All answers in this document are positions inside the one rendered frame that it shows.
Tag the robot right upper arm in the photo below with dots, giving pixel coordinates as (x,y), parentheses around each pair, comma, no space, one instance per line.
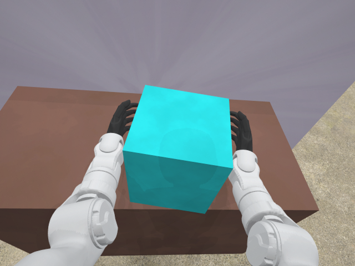
(272,243)

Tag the carton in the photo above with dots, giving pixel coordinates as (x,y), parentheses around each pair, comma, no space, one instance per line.
(178,152)

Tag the robot left forearm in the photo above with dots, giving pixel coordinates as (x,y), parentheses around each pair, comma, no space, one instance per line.
(102,177)

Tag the robot left upper arm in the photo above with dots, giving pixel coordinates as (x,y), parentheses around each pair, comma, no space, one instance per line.
(78,235)

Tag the left robot hand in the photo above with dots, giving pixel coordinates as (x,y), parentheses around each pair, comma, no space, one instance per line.
(119,120)

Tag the right robot hand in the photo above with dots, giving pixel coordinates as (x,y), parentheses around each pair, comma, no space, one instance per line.
(243,140)

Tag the pedestal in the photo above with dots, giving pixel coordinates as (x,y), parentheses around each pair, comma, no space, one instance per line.
(47,141)

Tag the robot right forearm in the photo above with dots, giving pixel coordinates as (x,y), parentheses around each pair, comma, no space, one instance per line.
(251,196)

